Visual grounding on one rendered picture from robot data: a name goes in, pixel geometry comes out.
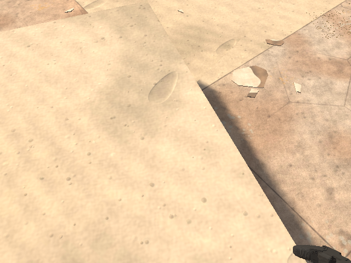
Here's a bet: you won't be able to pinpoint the robot right hand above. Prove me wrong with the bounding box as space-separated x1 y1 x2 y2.
293 245 351 263

